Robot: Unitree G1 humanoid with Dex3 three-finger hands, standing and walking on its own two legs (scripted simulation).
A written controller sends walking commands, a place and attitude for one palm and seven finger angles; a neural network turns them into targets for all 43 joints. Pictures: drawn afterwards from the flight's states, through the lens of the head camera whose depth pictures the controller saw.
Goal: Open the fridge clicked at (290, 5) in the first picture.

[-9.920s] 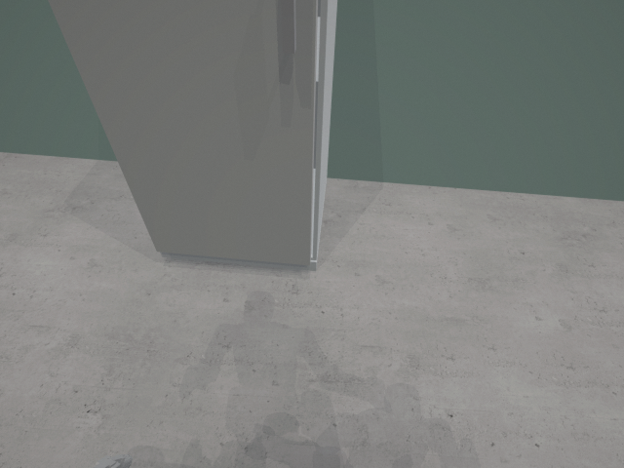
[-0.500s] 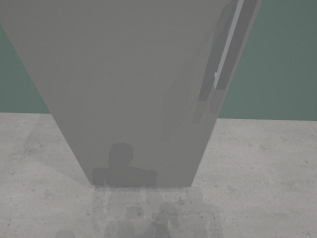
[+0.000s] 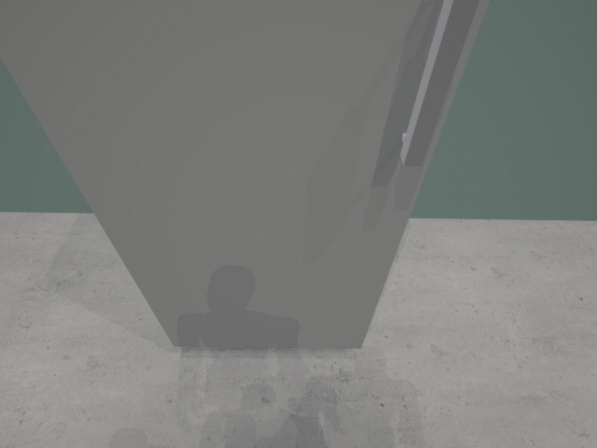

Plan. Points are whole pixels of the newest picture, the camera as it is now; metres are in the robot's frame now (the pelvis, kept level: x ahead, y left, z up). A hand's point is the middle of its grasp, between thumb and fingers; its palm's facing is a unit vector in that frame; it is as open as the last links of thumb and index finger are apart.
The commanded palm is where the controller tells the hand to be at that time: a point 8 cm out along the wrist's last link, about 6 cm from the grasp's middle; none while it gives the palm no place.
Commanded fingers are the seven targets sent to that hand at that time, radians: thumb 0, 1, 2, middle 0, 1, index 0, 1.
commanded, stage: look again from close up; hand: right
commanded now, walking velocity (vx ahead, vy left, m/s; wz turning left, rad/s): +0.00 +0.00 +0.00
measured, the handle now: (432, 69) +0.51 -0.13 +0.27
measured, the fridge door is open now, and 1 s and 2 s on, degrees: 0 0 0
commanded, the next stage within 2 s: shuffle to correct the standing spot in 0.12 s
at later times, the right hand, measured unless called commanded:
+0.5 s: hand out of the picture +0.01 -0.18 -0.19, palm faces +0.07 +0.99 -0.15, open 7.4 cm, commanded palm none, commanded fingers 0.00 -0.90 -0.90 0.20 0.30 0.20 0.30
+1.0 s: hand out of the picture +0.08 -0.20 -0.18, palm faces +0.05 +0.97 -0.23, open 7.4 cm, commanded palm none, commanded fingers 0.00 -0.90 -0.90 0.20 0.30 0.20 0.30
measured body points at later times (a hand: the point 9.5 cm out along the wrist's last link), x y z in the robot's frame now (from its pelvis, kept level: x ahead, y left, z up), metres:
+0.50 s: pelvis +0.03 -0.01 -0.01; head +0.03 -0.03 +0.44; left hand +0.00 +0.21 -0.16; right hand +0.01 -0.23 -0.18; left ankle +0.02 +0.09 -0.74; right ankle -0.03 -0.12 -0.74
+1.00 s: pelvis +0.04 -0.02 -0.01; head +0.07 -0.01 +0.44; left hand +0.05 +0.21 -0.17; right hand +0.08 -0.25 -0.17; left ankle +0.04 +0.08 -0.74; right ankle -0.03 -0.12 -0.74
